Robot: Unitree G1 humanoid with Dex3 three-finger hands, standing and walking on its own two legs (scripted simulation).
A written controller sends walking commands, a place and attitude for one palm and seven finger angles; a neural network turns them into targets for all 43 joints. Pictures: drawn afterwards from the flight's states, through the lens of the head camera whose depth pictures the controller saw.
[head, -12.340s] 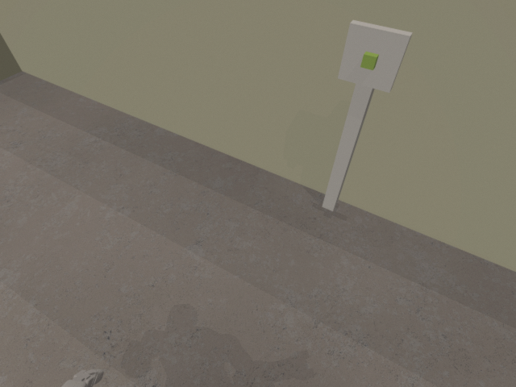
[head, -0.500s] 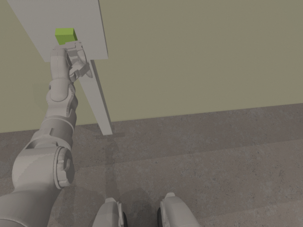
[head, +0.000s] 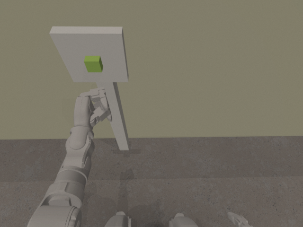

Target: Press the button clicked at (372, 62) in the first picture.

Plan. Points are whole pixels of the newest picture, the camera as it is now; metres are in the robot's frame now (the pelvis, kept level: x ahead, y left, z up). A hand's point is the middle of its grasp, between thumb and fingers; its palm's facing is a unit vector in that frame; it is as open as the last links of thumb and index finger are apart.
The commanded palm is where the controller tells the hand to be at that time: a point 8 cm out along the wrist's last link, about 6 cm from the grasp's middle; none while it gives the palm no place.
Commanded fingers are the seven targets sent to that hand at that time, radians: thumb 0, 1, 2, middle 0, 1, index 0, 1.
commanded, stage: pull the fist back off the button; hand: left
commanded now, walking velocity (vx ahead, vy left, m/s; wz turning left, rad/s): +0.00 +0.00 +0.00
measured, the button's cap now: (94, 63) +0.55 +0.17 +0.09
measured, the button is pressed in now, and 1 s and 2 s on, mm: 0 0 0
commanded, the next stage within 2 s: draw the hand back to the body in 0.04 s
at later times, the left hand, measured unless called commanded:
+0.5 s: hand (83, 121) +0.35 +0.16 +0.10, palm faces +0.03 -1.00 -0.03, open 3.1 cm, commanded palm +0.31 +0.21 +0.11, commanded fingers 0.00 0.90 0.90 -1.30 -1.50 -1.30 -1.50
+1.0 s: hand (23, 153) +0.24 +0.21 +0.17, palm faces +0.26 -0.93 -0.27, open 3.1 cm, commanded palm +0.20 +0.26 +0.19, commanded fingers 0.00 0.90 0.90 -1.30 -1.50 -1.30 -1.50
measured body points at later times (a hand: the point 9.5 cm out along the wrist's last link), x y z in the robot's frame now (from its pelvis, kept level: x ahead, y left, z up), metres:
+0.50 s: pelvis -0.01 +0.00 +0.03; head +0.04 -0.01 +0.47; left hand +0.34 +0.21 +0.10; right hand +0.09 -0.26 -0.09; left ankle +0.00 +0.12 -0.67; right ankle -0.01 -0.11 -0.67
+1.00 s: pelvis +0.01 +0.01 +0.07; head +0.00 -0.01 +0.52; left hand +0.23 +0.26 +0.19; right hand +0.23 -0.19 -0.01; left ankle +0.00 +0.12 -0.67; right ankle -0.01 -0.11 -0.67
